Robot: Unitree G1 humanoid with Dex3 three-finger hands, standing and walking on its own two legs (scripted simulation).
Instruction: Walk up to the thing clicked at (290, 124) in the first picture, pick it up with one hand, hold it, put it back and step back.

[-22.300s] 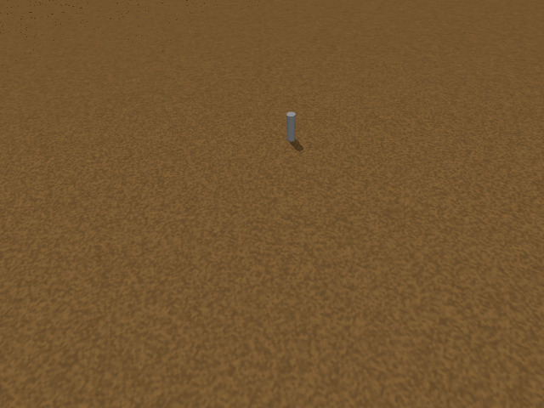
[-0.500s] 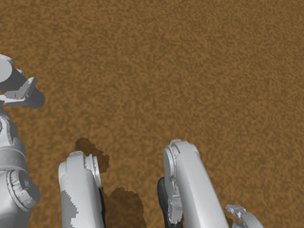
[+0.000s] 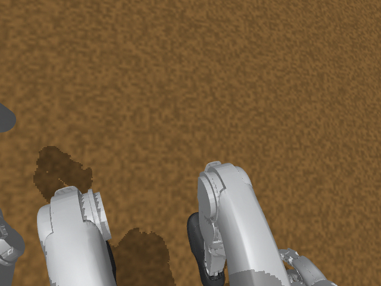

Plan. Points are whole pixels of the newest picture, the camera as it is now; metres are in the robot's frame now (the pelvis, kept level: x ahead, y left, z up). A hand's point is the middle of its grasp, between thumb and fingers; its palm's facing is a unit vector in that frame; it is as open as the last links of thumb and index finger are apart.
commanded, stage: crouch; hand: left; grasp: from the side
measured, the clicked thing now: out of the picture +0.48 +0.34 -0.10
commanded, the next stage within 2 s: lower in 0.30 s
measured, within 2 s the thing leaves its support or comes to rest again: rests again in 1.74 s
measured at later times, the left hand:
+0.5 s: hand out of the picture +0.49 +0.33 -0.10, palm faces +0.43 -0.90 -0.03, open 8.1 cm
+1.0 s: hand out of the picture +0.50 +0.34 -0.16, palm faces +0.44 -0.90 -0.04, open 8.1 cm
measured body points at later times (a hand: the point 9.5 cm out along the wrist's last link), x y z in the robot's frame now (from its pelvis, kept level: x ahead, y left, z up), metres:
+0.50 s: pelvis +0.00 +0.01 -0.02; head +0.24 +0.11 +0.34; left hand +0.46 +0.38 -0.10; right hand +0.09 -0.27 -0.09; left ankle +0.08 +0.15 -0.28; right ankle +0.10 -0.12 -0.28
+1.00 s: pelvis -0.01 +0.01 -0.02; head +0.26 +0.15 +0.31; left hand +0.47 +0.38 -0.15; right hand +0.10 -0.26 -0.08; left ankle +0.08 +0.15 -0.28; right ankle +0.10 -0.12 -0.28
